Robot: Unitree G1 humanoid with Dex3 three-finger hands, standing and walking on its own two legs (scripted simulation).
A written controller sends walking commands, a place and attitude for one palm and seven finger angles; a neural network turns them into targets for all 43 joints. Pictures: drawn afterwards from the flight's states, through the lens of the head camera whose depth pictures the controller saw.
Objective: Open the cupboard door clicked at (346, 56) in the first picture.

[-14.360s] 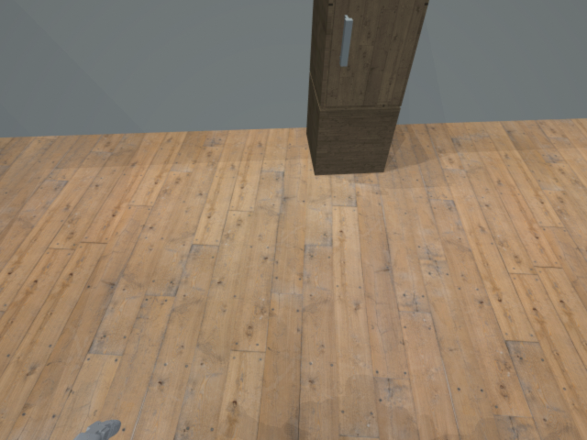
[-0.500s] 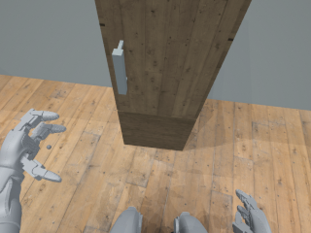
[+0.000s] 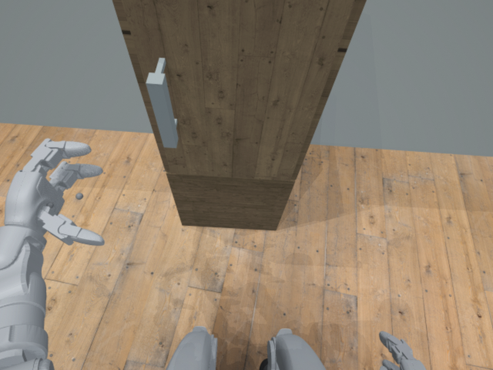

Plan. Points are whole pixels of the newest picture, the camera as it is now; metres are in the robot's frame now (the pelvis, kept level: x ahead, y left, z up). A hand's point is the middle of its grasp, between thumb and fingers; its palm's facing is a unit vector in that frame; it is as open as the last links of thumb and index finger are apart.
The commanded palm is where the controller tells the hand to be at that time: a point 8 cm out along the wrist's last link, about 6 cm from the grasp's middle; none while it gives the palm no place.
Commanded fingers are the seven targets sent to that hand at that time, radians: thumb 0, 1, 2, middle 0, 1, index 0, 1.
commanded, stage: move the hooked fingers beside the handle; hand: left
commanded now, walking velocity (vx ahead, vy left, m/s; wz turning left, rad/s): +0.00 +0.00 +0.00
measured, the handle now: (166, 105) +0.57 +0.17 +0.03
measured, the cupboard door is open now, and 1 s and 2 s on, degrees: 0 0 0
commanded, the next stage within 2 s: slide the fingers in behind the handle in 1.78 s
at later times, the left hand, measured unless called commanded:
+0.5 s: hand (103, 153) +0.44 +0.25 +0.04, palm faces -0.01 -1.00 -0.02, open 14.0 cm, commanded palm +0.43 +0.29 +0.04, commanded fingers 0.00 -0.50 0.30 -0.30 -1.20 -0.30 -1.20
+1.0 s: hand (121, 119) +0.52 +0.24 +0.04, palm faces +0.00 -1.00 -0.01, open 14.0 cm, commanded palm +0.51 +0.27 +0.04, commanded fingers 0.00 -0.50 0.30 -0.30 -1.20 -0.30 -1.20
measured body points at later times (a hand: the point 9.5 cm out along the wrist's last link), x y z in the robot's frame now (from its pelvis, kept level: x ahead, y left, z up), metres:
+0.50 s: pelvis -0.01 +0.00 -0.01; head +0.12 +0.03 +0.42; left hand +0.44 +0.31 +0.05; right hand +0.05 -0.27 -0.12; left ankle +0.01 +0.10 -0.65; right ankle +0.02 -0.11 -0.65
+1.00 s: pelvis -0.01 +0.01 -0.02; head +0.16 +0.05 +0.39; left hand +0.52 +0.30 +0.05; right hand +0.00 -0.26 -0.12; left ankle +0.01 +0.10 -0.65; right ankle +0.02 -0.11 -0.65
